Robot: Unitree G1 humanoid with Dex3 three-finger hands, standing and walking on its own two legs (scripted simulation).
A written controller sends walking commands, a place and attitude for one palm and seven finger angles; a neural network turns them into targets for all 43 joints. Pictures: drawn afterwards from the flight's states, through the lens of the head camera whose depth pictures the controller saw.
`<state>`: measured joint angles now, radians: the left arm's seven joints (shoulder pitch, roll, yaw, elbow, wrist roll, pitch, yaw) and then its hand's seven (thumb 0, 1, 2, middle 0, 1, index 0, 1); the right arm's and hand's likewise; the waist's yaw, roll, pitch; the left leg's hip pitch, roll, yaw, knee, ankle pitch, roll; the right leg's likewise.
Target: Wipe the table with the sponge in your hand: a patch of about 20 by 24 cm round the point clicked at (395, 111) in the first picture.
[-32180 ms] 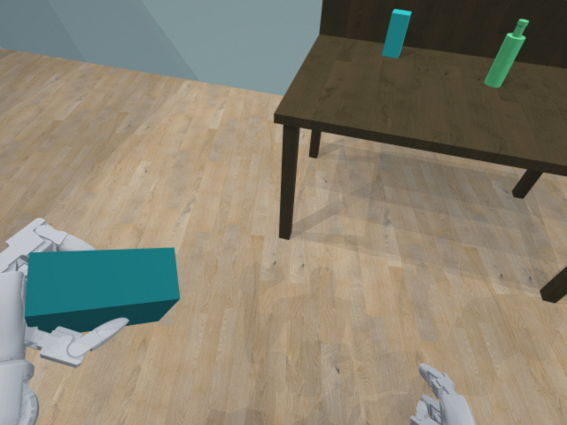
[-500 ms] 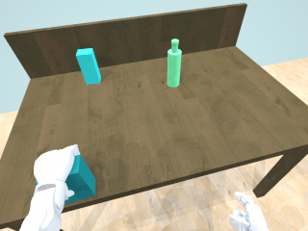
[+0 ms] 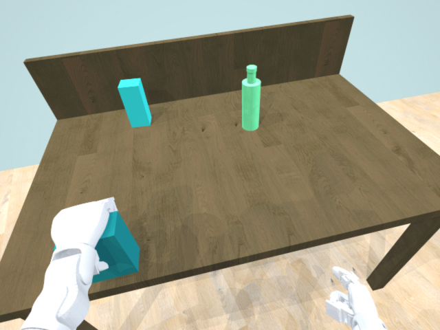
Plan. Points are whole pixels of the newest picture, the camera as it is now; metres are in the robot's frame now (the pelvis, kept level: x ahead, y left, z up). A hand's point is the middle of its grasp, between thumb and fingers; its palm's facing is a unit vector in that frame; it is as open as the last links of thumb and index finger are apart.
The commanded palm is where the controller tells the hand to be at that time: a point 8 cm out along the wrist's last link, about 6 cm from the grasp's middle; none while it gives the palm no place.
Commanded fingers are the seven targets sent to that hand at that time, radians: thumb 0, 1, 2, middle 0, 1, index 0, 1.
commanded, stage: lift the sponge slowly off the table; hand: left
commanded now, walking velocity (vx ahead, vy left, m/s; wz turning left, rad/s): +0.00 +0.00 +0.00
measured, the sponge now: (106, 254) +0.24 +0.28 -0.01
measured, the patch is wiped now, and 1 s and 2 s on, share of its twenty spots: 1.00 1.00 1.00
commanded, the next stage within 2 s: bring the sponge back beside the body in 0.84 s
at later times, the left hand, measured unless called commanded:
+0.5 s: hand (90, 220) +0.26 +0.29 +0.07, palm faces +0.00 -0.08 -1.00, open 10.1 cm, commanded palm +0.23 +0.29 +0.14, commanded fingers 0.00 0.10 1.30 -1.20 -1.60 -1.20 -1.60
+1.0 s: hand (81, 218) +0.26 +0.30 +0.09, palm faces +0.00 -0.10 -1.00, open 10.1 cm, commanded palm +0.23 +0.30 +0.16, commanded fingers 0.00 0.10 1.30 -1.20 -1.60 -1.20 -1.60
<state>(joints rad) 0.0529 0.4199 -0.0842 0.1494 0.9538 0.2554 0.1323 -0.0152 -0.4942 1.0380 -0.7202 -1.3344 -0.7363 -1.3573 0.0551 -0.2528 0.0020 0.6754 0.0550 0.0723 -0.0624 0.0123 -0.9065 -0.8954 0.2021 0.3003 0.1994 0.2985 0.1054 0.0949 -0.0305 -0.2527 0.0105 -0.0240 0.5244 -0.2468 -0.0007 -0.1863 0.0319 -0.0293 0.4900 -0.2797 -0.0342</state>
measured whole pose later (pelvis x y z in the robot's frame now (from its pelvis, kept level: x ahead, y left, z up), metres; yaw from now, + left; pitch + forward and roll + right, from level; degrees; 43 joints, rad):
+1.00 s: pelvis +0.01 +0.01 +0.01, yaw +0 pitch -3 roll -1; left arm 0.04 0.48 -0.05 -0.02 0.91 0.29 0.00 -0.01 -0.50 1.04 -0.72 -1.33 -0.74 -1.35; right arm 0.02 -0.26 0.03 0.66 0.05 0.08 -0.05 0.01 -0.91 -0.90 0.20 0.30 0.20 0.30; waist 0.12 0.10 0.00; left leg -0.17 -0.01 -0.02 0.43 -0.21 0.02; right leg -0.10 0.02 -0.02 0.38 -0.24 -0.02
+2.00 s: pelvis -0.01 +0.00 +0.01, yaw +0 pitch -6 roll -1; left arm 0.26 0.52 -0.01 -0.28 0.86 0.33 -0.02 -0.01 -0.50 1.04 -0.73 -1.33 -0.74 -1.35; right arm 0.01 -0.27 0.04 0.65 0.04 0.06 -0.05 0.01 -0.91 -0.90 0.20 0.30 0.20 0.30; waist 0.14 0.12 0.01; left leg -0.13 0.01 -0.02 0.44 -0.20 0.00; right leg -0.07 0.03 -0.02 0.40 -0.23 -0.03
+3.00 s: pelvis -0.02 +0.03 -0.01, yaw -1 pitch +1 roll -2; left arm 0.52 0.44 0.35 -0.59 -0.08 -0.08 0.11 -0.02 -0.50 1.04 -0.73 -1.33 -0.75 -1.35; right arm 0.25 -0.24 0.01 0.57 0.02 0.01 -0.07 0.01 -0.91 -0.90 0.20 0.30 0.20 0.30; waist -0.01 0.00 -0.01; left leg -0.39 -0.01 -0.01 0.64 -0.27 0.03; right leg -0.32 0.02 -0.01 0.58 -0.28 0.01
